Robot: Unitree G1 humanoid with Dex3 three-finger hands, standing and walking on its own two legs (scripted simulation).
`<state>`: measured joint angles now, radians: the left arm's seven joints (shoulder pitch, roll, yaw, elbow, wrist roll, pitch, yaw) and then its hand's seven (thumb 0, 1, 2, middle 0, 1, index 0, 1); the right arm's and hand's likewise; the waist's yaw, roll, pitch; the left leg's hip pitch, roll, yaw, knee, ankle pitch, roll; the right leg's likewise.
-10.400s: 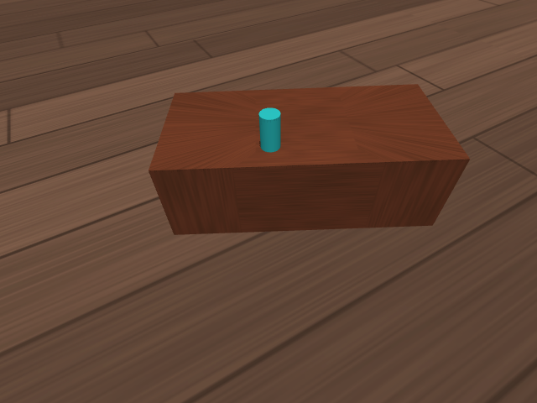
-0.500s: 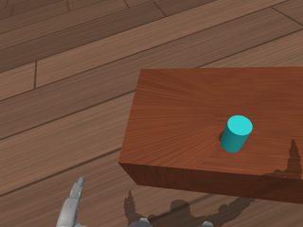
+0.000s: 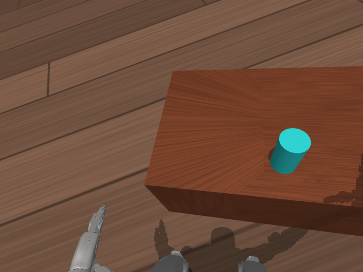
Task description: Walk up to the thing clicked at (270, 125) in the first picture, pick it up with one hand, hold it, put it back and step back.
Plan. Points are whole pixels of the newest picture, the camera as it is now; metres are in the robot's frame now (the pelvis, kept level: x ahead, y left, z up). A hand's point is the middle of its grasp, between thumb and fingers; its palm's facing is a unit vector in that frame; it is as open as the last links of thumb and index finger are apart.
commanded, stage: approach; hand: right
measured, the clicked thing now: (288, 152) +0.51 -0.22 -0.21
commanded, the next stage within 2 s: close in in 0.48 s
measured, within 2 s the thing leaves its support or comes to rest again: neither
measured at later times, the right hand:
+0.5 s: hand (339, 166) +0.44 -0.33 -0.16, palm faces +0.25 +0.97 +0.03, open 17.7 cm
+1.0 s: hand (301, 171) +0.45 -0.25 -0.22, palm faces +0.19 +0.98 +0.02, open 17.7 cm
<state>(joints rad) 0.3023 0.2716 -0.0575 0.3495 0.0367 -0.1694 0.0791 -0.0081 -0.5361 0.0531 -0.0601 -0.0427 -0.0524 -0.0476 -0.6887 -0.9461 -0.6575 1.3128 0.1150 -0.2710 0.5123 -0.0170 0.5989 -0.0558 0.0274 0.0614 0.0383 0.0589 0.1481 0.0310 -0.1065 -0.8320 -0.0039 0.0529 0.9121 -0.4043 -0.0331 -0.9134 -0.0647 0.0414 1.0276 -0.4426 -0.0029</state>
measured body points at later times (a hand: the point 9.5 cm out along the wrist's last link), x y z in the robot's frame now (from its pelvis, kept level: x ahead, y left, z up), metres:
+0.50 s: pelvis -0.03 +0.00 -0.11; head +0.17 -0.09 +0.28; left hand +0.14 +0.27 -0.05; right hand +0.42 -0.38 -0.16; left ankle +0.02 +0.15 -0.67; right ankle +0.02 -0.11 -0.68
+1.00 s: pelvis -0.05 +0.01 -0.17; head +0.15 -0.08 +0.23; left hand +0.12 +0.28 -0.04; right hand +0.43 -0.30 -0.22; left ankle +0.02 +0.15 -0.68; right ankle +0.02 -0.11 -0.68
